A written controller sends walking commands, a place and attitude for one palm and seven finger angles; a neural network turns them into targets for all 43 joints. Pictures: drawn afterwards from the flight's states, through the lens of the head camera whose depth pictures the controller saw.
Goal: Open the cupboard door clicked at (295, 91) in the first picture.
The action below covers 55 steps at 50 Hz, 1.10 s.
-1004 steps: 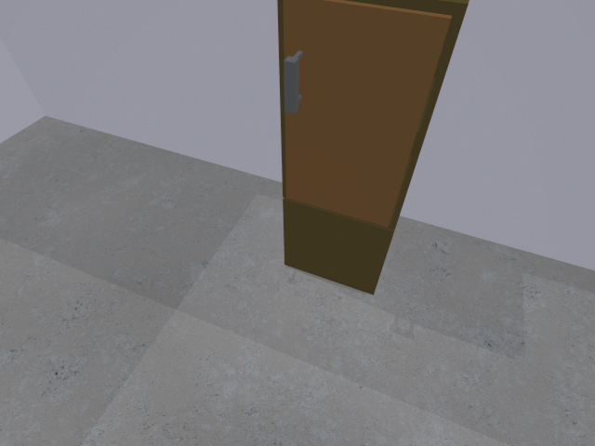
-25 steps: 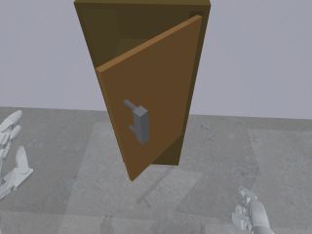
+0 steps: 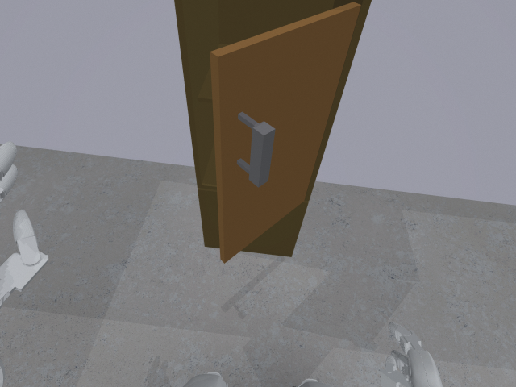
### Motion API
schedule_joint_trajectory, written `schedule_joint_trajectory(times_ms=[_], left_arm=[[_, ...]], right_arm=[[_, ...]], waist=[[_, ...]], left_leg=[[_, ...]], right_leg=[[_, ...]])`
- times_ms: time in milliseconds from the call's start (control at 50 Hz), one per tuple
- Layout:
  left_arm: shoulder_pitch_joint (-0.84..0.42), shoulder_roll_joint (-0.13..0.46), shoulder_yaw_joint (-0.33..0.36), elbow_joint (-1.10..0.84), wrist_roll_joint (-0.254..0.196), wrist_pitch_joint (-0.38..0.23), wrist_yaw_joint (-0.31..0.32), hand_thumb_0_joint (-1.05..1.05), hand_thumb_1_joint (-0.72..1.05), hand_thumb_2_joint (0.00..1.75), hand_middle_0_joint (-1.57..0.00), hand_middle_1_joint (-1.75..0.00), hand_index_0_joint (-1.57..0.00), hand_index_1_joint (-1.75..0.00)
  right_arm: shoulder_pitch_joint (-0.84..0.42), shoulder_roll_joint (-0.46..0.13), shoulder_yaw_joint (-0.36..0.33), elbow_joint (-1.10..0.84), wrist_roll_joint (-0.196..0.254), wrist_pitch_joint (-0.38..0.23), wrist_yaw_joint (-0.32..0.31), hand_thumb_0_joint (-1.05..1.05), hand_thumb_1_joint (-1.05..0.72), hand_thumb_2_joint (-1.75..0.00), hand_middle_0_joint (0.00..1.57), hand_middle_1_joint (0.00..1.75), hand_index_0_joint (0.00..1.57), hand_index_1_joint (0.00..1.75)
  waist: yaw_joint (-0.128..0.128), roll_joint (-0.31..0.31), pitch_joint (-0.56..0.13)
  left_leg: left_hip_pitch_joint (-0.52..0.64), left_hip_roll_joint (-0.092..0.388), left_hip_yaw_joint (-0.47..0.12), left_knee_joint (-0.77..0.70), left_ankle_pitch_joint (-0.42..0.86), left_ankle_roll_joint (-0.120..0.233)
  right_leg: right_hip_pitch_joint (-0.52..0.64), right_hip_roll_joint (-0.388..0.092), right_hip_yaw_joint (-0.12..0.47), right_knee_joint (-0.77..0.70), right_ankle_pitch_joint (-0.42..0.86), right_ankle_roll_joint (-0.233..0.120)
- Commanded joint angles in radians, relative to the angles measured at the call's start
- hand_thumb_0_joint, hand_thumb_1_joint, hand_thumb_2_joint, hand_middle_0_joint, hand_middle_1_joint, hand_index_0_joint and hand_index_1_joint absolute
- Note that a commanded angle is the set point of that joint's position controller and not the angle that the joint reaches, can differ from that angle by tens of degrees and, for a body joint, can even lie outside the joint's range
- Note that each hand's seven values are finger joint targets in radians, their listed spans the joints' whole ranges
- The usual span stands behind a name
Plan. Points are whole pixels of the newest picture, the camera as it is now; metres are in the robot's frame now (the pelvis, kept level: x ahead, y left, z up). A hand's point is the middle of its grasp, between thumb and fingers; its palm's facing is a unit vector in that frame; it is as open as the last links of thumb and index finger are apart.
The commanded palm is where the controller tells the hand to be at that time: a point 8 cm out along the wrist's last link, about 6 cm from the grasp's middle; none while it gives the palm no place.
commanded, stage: step back with the hand held close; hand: left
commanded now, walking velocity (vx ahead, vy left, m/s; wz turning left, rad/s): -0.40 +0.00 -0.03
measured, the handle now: (251, 149) +0.48 +0.06 +0.10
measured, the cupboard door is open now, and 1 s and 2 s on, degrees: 49 49 49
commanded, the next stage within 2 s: stop stepping back and stand still in 0.20 s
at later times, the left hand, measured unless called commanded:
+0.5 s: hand (34, 343) +0.12 +0.21 +0.18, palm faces +0.28 -0.82 -0.51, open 7.4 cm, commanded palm +0.07 +0.26 +0.20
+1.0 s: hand out of the picture +0.06 +0.23 +0.18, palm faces +0.41 -0.79 -0.45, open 7.4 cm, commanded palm +0.01 +0.27 +0.20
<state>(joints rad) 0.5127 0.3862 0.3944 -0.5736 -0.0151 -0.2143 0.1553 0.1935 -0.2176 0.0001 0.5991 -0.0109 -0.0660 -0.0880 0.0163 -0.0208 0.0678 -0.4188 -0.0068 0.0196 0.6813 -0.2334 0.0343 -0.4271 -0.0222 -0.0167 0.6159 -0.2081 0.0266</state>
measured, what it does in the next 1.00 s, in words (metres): walks backwards: right foot, then left foot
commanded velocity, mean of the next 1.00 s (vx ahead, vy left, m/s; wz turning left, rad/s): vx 0.00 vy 0.03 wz -0.01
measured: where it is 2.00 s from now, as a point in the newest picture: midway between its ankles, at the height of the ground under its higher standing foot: outside the picture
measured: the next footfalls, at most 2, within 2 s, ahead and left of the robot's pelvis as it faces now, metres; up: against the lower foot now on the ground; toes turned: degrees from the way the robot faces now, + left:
right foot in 0.32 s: -0.13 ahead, -0.13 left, +0.00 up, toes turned -5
left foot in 0.48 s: +0.02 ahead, +0.06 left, +0.00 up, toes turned -3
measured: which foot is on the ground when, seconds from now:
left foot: down 0.00-0.34, up 0.36-0.46, down 0.48-0.66, up 0.68-0.88, down 0.90-1.00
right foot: up 0.00-0.30, down 0.32-1.00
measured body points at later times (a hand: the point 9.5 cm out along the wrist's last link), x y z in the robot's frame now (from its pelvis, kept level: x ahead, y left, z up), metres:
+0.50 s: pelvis -0.09 -0.02 +0.01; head -0.08 -0.01 +0.46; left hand +0.10 +0.25 +0.21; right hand +0.06 -0.28 -0.06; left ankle -0.02 +0.07 -0.72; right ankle -0.19 -0.14 -0.72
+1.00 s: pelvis -0.15 -0.03 +0.02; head -0.15 -0.03 +0.47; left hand +0.04 +0.27 +0.20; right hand -0.01 -0.28 -0.07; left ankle -0.15 +0.10 -0.72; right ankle -0.17 -0.13 -0.72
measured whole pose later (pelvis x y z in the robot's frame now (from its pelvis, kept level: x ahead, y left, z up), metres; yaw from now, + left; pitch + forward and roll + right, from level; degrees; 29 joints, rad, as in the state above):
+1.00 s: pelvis -0.15 -0.03 +0.02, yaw -2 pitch +0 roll +1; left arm 0.52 0.38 0.40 -0.41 -0.03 -0.20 0.15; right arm 0.25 -0.22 0.00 0.66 -0.01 -0.14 -0.09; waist 0.00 -0.01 -0.01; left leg -0.23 0.02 0.04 0.52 -0.28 -0.01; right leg -0.22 -0.01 -0.05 0.55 -0.32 -0.02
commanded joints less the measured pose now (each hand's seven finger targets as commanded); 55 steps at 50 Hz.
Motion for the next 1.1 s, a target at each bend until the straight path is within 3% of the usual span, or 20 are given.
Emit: schedule_joint_trajectory(times_ms=[0,60,200,260,280,320,360,420,460,480,520,600,620,660,700,760,820,880,940,1080], left_arm=[[-0.102,0.258,0.216,-0.221,0.012,-0.087,0.041,0.00,0.90,0.90,-0.20,-0.30,-0.20,-0.30],[-0.015,0.212,0.191,-0.198,-0.007,-0.077,0.036,0.00,0.90,0.90,-0.20,-0.30,-0.20,-0.30],[0.012,0.176,0.108,-0.230,-0.036,-0.046,0.022,0.00,0.90,0.90,-0.20,-0.30,-0.20,-0.30],[0.016,0.241,0.151,-0.213,-0.056,-0.065,0.004,0.00,0.90,0.90,-0.20,-0.30,-0.20,-0.30],[0.018,0.284,0.180,-0.202,-0.059,-0.071,0.003,0.00,0.90,0.90,-0.20,-0.30,-0.20,-0.30],[0.046,0.319,0.231,-0.176,-0.067,-0.082,0.008,0.00,0.90,0.90,-0.20,-0.30,-0.20,-0.30],[0.055,0.276,0.207,-0.156,-0.046,-0.056,-0.003,0.00,0.90,0.90,-0.20,-0.30,-0.20,-0.30],[0.096,0.229,0.190,-0.134,-0.059,-0.016,-0.002,0.00,0.90,0.90,-0.20,-0.30,-0.20,-0.30],[0.082,0.233,0.176,-0.157,-0.056,-0.018,0.002,0.00,0.90,0.90,-0.20,-0.30,-0.20,-0.30],[0.053,0.221,0.148,-0.147,-0.060,-0.023,0.002,0.00,0.90,0.90,-0.20,-0.30,-0.20,-0.30],[0.040,0.229,0.151,-0.097,-0.048,-0.022,0.009,0.00,0.90,0.90,-0.20,-0.30,-0.20,-0.30],[0.041,0.246,0.161,-0.156,-0.029,-0.026,0.012,0.00,0.90,0.90,-0.20,-0.30,-0.20,-0.30],[0.065,0.231,0.151,-0.140,-0.027,-0.026,0.010,0.00,0.90,0.90,-0.20,-0.30,-0.20,-0.30],[0.061,0.219,0.140,-0.136,-0.028,-0.030,0.006,0.00,0.90,0.90,-0.20,-0.30,-0.20,-0.30],[-0.014,0.207,0.133,-0.142,-0.025,-0.041,0.007,0.00,0.90,0.90,-0.20,-0.30,-0.20,-0.30],[-0.078,0.208,0.129,-0.031,-0.007,-0.060,0.014,0.00,0.90,0.90,-0.20,-0.30,-0.20,-0.30],[-0.099,0.181,0.100,0.012,-0.002,-0.056,0.024,0.00,0.90,0.90,-0.20,-0.30,-0.20,-0.30],[-0.073,0.189,0.110,-0.057,-0.010,-0.066,0.024,0.00,0.90,0.90,-0.20,-0.30,-0.20,-0.30],[-0.012,0.205,0.126,-0.087,-0.014,-0.067,0.009,0.00,0.90,0.90,-0.20,-0.30,-0.20,-0.30],[0.042,0.203,0.150,-0.084,-0.028,-0.067,0.009,0.00,0.90,0.90,-0.20,-0.30,-0.20,-0.30]], right_arm=[[-0.080,-0.107,-0.052,-0.149,-0.015,-0.095,-0.017,0.00,-0.90,-0.90,0.20,0.30,0.20,0.30],[-0.080,-0.110,-0.073,-0.135,-0.003,-0.115,0.010,0.00,-0.90,-0.90,0.20,0.30,0.20,0.30],[-0.078,-0.118,-0.055,-0.098,-0.009,-0.132,0.027,0.00,-0.90,-0.90,0.20,0.30,0.20,0.30],[-0.074,-0.102,-0.052,-0.091,-0.006,-0.104,0.027,0.00,-0.90,-0.90,0.20,0.30,0.20,0.30],[-0.088,-0.088,-0.046,-0.092,0.000,-0.086,0.022,0.00,-0.90,-0.90,0.20,0.30,0.20,0.30],[-0.127,-0.074,-0.030,-0.112,0.001,-0.090,0.011,0.00,-0.90,-0.90,0.20,0.30,0.20,0.30],[-0.124,-0.079,-0.029,-0.133,0.026,-0.085,0.003,0.00,-0.90,-0.90,0.20,0.30,0.20,0.30],[-0.123,-0.091,-0.018,-0.135,0.020,-0.074,-0.015,0.00,-0.90,-0.90,0.20,0.30,0.20,0.30],[-0.087,-0.128,-0.031,-0.131,0.015,-0.095,-0.016,0.00,-0.90,-0.90,0.20,0.30,0.20,0.30],[-0.060,-0.135,-0.035,-0.128,0.021,-0.109,-0.010,0.00,-0.90,-0.90,0.20,0.30,0.20,0.30],[-0.058,-0.126,-0.031,-0.116,0.007,-0.132,-0.009,0.00,-0.90,-0.90,0.20,0.30,0.20,0.30],[-0.090,-0.135,-0.032,-0.134,0.002,-0.121,0.000,0.00,-0.90,-0.90,0.20,0.30,0.20,0.30],[-0.098,-0.121,-0.034,-0.143,0.003,-0.113,0.004,0.00,-0.90,-0.90,0.20,0.30,0.20,0.30],[-0.081,-0.126,-0.057,-0.119,0.003,-0.090,0.009,0.00,-0.90,-0.90,0.20,0.30,0.20,0.30],[-0.064,-0.129,-0.053,-0.092,0.000,-0.088,0.011,0.00,-0.90,-0.90,0.20,0.30,0.20,0.30],[-0.052,-0.098,-0.031,-0.083,0.002,-0.107,-0.004,0.00,-0.90,-0.90,0.20,0.30,0.20,0.30],[-0.037,-0.110,-0.036,-0.073,0.005,-0.133,-0.024,0.00,-0.90,-0.90,0.20,0.30,0.20,0.30],[-0.037,-0.141,-0.049,-0.103,0.009,-0.133,-0.015,0.00,-0.90,-0.90,0.20,0.30,0.20,0.30],[-0.033,-0.117,-0.035,-0.103,0.008,-0.126,-0.001,0.00,-0.90,-0.90,0.20,0.30,0.20,0.30],[-0.054,-0.110,-0.034,-0.118,0.010,-0.123,0.015,0.00,-0.90,-0.90,0.20,0.30,0.20,0.30]], waist=[[-0.030,0.364,-0.113],[-0.013,0.141,-0.168],[-0.016,0.324,-0.216],[-0.011,0.139,-0.271],[-0.011,-0.047,-0.261],[0.011,-0.112,-0.221],[0.001,-0.219,-0.255],[-0.039,-0.016,-0.232],[-0.018,0.211,-0.266],[-0.023,0.236,-0.229],[-0.022,0.211,-0.152],[-0.013,0.180,-0.136],[-0.017,0.093,-0.111],[-0.012,-0.163,-0.048],[-0.035,-0.083,-0.038],[-0.034,-0.056,-0.067],[-0.024,0.014,-0.070],[-0.010,0.149,-0.135],[-0.022,0.093,-0.199],[-0.018,0.058,-0.165]], left_leg=[[-0.245,0.382,-0.498,-0.622,-0.457,0.142],[0.019,0.305,-0.318,-0.439,-0.122,0.143],[0.192,0.208,-0.174,-0.526,-0.079,0.033],[0.320,0.155,-0.078,-0.311,0.175,-0.032],[0.314,0.093,-0.032,-0.126,0.085,-0.050],[0.122,0.015,-0.002,0.193,-0.139,-0.057],[-0.034,0.007,-0.015,0.162,-0.119,-0.041],[0.214,0.002,0.028,-0.170,0.261,-0.022],[0.398,0.139,-0.133,-0.258,0.541,0.035],[0.368,0.198,-0.215,-0.324,0.466,0.060],[0.275,0.227,-0.330,-0.425,0.224,0.080],[-0.002,0.120,-0.154,-0.458,-0.267,0.010],[0.006,0.058,-0.089,-0.330,-0.237,-0.012],[0.089,-0.028,-0.038,0.211,-0.107,-0.057],[-0.028,0.007,-0.064,0.376,-0.082,-0.052],[0.029,0.057,-0.014,0.042,-0.079,-0.019],[0.201,0.029,0.027,-0.246,-0.071,0.006],[0.284,0.150,-0.127,-0.279,0.148,0.059],[0.245,0.123,-0.068,-0.222,0.428,0.028],[0.194,0.087,-0.035,-0.240,0.258,-0.011]], right_leg=[[0.159,0.083,0.082,0.594,-0.253,-0.006],[0.031,0.061,0.079,0.511,-0.261,-0.011],[0.177,0.097,-0.058,-0.029,-0.301,-0.037],[0.188,-0.015,0.029,-0.376,-0.044,-0.089],[0.111,-0.148,0.155,-0.398,0.123,-0.128],[0.088,-0.300,0.186,-0.354,0.400,-0.171],[0.328,-0.228,0.088,-0.198,0.725,-0.135],[0.250,-0.128,-0.005,-0.101,0.562,-0.057],[0.119,-0.008,-0.039,0.006,0.111,-0.001],[0.101,0.024,-0.010,0.034,-0.200,-0.006],[0.092,0.036,0.005,0.006,-0.268,-0.015],[0.339,0.021,-0.017,-0.185,-0.177,-0.044],[0.280,-0.026,0.052,-0.296,-0.259,-0.067],[-0.070,-0.293,0.416,-0.545,-0.561,-0.195],[-0.040,-0.291,0.356,-0.492,-0.370,-0.193],[0.122,-0.208,0.170,-0.364,-0.144,-0.148],[0.131,-0.162,0.155,-0.296,-0.159,-0.115],[0.152,-0.036,0.077,-0.132,0.056,-0.041],[0.269,-0.025,0.008,-0.072,0.283,-0.034],[0.279,-0.039,0.054,-0.159,0.245,-0.042]])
